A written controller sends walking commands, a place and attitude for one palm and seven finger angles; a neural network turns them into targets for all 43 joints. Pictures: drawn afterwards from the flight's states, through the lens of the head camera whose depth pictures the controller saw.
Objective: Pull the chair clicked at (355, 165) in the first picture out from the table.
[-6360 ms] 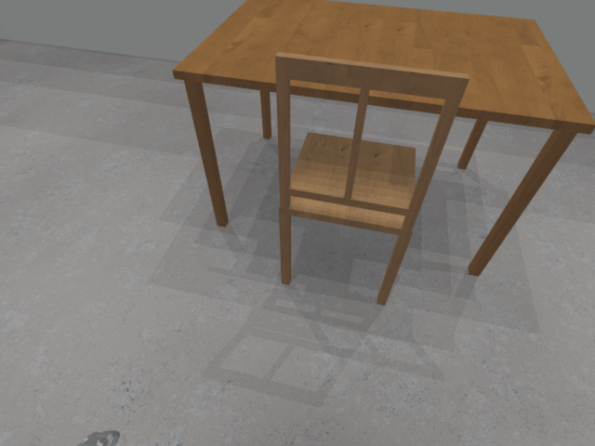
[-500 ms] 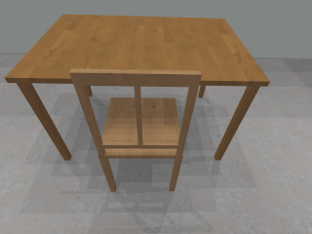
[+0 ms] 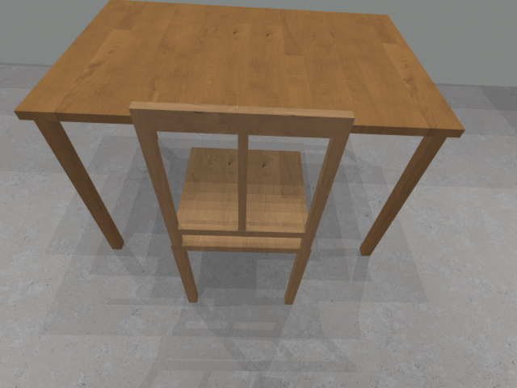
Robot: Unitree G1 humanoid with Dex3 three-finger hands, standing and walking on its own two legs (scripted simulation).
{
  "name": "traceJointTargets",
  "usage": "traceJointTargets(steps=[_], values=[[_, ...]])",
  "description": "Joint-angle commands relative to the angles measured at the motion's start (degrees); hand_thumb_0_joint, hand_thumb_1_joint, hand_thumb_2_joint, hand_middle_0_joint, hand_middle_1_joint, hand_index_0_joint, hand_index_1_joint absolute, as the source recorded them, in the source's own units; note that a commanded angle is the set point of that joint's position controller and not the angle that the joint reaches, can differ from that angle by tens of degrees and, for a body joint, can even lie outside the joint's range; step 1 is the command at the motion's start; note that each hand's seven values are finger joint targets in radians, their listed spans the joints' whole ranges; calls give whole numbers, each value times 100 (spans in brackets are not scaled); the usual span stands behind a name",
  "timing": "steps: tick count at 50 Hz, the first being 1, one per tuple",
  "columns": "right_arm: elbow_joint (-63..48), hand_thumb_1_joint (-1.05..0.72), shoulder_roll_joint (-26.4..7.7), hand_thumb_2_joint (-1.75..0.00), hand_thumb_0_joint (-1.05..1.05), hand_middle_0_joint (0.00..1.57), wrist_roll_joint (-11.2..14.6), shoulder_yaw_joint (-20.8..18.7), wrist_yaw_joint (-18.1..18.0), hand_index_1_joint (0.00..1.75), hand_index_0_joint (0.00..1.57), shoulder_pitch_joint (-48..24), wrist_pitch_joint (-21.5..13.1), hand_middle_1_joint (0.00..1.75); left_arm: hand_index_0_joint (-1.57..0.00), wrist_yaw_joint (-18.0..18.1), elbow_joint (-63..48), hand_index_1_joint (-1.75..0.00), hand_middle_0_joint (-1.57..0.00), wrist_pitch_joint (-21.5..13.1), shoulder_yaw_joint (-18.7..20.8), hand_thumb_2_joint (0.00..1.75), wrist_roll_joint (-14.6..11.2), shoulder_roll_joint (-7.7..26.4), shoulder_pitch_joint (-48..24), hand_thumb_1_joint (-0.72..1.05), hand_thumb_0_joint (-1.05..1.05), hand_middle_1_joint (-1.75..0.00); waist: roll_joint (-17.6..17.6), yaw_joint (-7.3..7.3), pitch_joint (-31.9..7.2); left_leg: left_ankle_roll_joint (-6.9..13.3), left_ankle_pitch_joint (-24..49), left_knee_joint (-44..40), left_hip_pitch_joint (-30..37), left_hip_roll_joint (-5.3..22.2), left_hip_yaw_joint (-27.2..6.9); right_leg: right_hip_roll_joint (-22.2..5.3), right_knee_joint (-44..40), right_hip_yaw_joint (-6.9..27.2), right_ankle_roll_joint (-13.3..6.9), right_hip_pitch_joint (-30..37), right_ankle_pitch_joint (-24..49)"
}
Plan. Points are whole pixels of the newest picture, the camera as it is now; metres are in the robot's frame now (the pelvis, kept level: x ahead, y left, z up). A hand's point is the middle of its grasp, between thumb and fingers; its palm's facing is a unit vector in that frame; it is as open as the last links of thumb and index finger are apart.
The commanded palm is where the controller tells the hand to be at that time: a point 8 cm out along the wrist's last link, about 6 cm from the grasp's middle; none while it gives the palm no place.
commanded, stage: look again from close up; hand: left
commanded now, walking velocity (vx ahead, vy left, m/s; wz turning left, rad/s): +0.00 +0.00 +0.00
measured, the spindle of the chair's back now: (242, 188) +0.54 +0.08 -0.08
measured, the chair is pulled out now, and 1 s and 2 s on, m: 0.00 0.00 0.00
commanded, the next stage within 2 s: shuffle to correct the standing spot in 0.42 s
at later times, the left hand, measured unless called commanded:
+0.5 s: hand out of the picture -0.02 +0.15 -0.18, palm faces +0.01 -0.99 -0.16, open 7.4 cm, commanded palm none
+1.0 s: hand out of the picture -0.03 +0.08 -0.18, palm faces +0.10 -0.98 -0.17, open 7.4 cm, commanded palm none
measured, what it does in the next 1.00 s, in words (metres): shifts its weight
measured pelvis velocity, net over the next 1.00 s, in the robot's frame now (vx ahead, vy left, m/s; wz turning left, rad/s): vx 0.04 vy -0.07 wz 0.05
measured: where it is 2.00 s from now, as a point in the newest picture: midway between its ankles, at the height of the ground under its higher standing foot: outside the picture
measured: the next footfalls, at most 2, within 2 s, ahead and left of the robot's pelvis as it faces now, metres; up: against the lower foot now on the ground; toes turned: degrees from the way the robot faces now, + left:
left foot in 1.18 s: +0.15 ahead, +0.01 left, +0.00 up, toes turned +10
right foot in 1.54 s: +0.20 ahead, -0.30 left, +0.00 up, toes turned +0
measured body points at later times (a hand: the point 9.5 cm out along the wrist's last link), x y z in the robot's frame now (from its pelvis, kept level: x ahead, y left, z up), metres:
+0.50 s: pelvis +0.00 -0.01 +0.00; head +0.02 +0.00 +0.45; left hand -0.02 +0.20 -0.16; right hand +0.01 -0.23 -0.15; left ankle +0.02 +0.06 -0.74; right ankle -0.06 -0.13 -0.74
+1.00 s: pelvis +0.04 -0.07 -0.01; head +0.07 -0.06 +0.44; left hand -0.03 +0.13 -0.17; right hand +0.03 -0.30 -0.17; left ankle +0.02 +0.04 -0.70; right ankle -0.06 -0.13 -0.74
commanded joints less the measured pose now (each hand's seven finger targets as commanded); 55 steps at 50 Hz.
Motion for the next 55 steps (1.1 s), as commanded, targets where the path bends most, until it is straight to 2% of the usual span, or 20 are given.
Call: traceJointTargets(steps=[1, 12, 21, 27, 29, 32, 34, 36, 39, 41, 42, 43, 44, 45, 46, 48, 49, 51, 53, 55], values=[[-135, -90, -648, -90, 0, 20, -8, -87, -33, 30, 20, 287, -111, 30, -20, 45, -61, -30, -20, -83, 92, 90, 1, 459, 536, 90, 0, -30, 176, -48, 11, -76, 907, -505, 532, 997, -1023, -429, -367, 330, -203, -542, 812], [-111, -90, -555, -90, 0, 20, 7, -77, -46, 30, 20, 217, -100, 30, -20, 55, -24, -30, -20, -83, 89, 90, 16, 405, 567, 90, 0, -30, 100, -23, 237, -86, 980, -488, 448, 986, -930, -455, -467, 351, -201, -573, 910], [-74, -90, -583, -90, 0, 20, -12, -63, -43, 30, 20, 245, -102, 30, -20, 54, -23, -30, -20, -95, 94, 90, -1, 428, 523, 90, 0, -30, 134, -25, 80, -109, 1139, -461, 554, 965, -935, -475, -452, 371, -207, -471, 1043], [-7, -90, -528, -90, 0, 20, -12, -45, -46, 30, 20, 283, -87, 30, -20, 40, -22, -30, -20, -81, 105, 90, -2, 386, 511, 90, 0, -30, 126, -28, 212, -99, 741, -550, 441, 981, -976, -419, -497, 296, -204, -471, 716], [30, -90, -590, -90, 0, 20, -34, -78, -40, 30, 20, 330, -61, 30, -20, 10, 20, -30, -20, -52, 115, 90, 14, 357, 544, 90, 0, -30, 198, -52, 226, -33, -123, -701, 380, 1081, -1185, -339, -312, 120, -210, -577, 148], [46, -90, -712, -90, 0, 20, -51, -163, -54, 30, 20, 419, -4, 30, -20, -38, -14, -30, -20, 0, 134, 90, 74, 320, 521, 90, 0, -30, 306, -79, 474, 191, -1469, -1144, 142, 1407, -1798, -142, 111, -135, -235, -912, -446], [37, -90, -786, -90, 0, 20, -69, -225, -68, 30, 20, 482, 21, 30, -20, -62, -23, -30, -20, 26, 145, 90, 102, 293, 504, 90, 0, -30, 509, -96, 557, 330, -1840, -1296, 66, 1582, -2107, -69, 435, -187, -259, -1166, -563], [20, -90, -823, -90, 0, 20, -79, -267, -88, 30, 20, 580, 11, 30, -20, -91, -55, -30, -20, 30, 172, 90, 118, 281, 517, 90, 0, -30, 582, -110, 418, 465, -1649, -1242, 188, 1721, -2275, -56, 686, -179, -271, -1338, -563], [-15, -90, -787, -90, 0, 20, -89, -290, -107, 30, 20, 569, -17, 30, -20, -127, -55, -30, -20, -6, 212, 90, 108, 253, 631, 90, 0, -30, 534, -46, 98, 464, -934, -815, 137, 1702, -2012, -115, 332, -115, -308, -1035, -302], [-43, -90, -659, -90, 0, 20, -83, -267, -102, 30, 20, 478, -46, 30, -20, -127, -9, -30, -20, -42, 239, 90, 87, 285, 752, 90, 0, -30, 288, 19, 39, 249, -530, -385, -390, 1410, -1503, -242, -100, 10, -371, -358, 55], [-72, -90, -537, -90, 0, 20, -70, -237, -92, 30, 20, 349, -61, 30, -20, -117, 4, -30, -20, -55, 258, 90, 77, 346, 878, 90, 0, -30, -15, 113, 130, 118, -416, -9, -852, 1141, -1087, -408, -391, 214, -420, 47, 150], [-135, -90, -412, -90, 0, 20, -70, -206, -80, 30, 20, 227, -75, 30, -20, -84, 57, -30, -20, -60, 290, 90, 83, 453, 1027, 90, 0, -30, -644, 156, 200, -79, -357, 692, -1322, 685, -369, -731, -657, 601, -542, 433, 622], [-220, -90, -250, -90, 0, 20, -84, -183, -76, 30, 20, 90, -88, 30, -20, -34, 111, -30, -20, -80, 340, 90, 83, 580, 1254, 90, 0, -30, -1200, 215, 192, -204, -978, 1443, -1720, 408, 139, -1248, -815, 1057, -701, 719, 1976], [-286, -90, -281, -90, 0, 20, -115, -197, -87, 30, 20, -122, -77, 30, -20, -8, 143, -30, -20, -98, 310, 90, 84, 506, 1388, 90, 0, -30, -1070, 298, 390, -228, -1835, 2265, -2045, 457, 167, -1515, -701, 1139, -926, 758, 3640], [-273, -90, -261, -90, 0, 20, -123, -223, -90, 30, 20, -80, -66, 30, -20, 13, 178, -30, -20, -131, 272, 90, 102, 416, 1407, 90, 0, -30, -794, 206, 398, -229, -1933, 2820, -2197, 540, 81, -1509, -511, 961, -1102, 863, 4817], [-255, -90, -187, -90, 0, 20, -100, -204, -79, 30, 20, -152, -64, 30, -20, 42, 192, -30, -20, -145, 272, 90, 111, 411, 1462, 90, 0, -30, -265, 193, 363, -240, -1960, 3189, -2370, 621, 184, -1422, -254, 667, -1255, 1138, 5988], [-283, -90, -165, -90, 0, 20, -98, -210, -61, 30, 20, -231, -54, 30, -20, 45, 191, -30, -20, -159, 268, 90, 119, 423, 1463, 90, 0, -30, -113, 193, 317, -254, -1916, 3141, -2361, 624, 254, -1349, -236, 591, -1298, 1183, 6059], [-377, -90, -115, -90, 0, 20, -97, -201, -35, 30, 20, -390, -30, 30, -20, 30, 181, -30, -20, -159, 261, 90, 125, 442, 1411, 90, 0, -30, -189, 148, 326, -268, -1651, 2817, -2095, 590, 422, -1171, -274, 471, -1261, 926, 5863], [-384, -90, -70, -90, 0, 20, -84, -212, -34, 30, 20, -306, -4, 30, -20, 1, 106, -30, -20, -144, 253, 90, 123, 438, 1163, 90, 0, -30, -289, -19, 392, -256, -1332, 2326, -1455, 524, 564, -1020, -318, 316, -1222, 323, 5550], [-268, -90, -97, -90, 0, 20, -84, -221, -91, 30, 20, 187, -41, 30, -20, -38, 28, -30, -20, -134, 281, 90, 96, 485, 884, 90, 0, -30, -447, -284, 143, -205, -717, 1436, -532, 343, 727, -724, 182, 18, -1037, 121, 5728]])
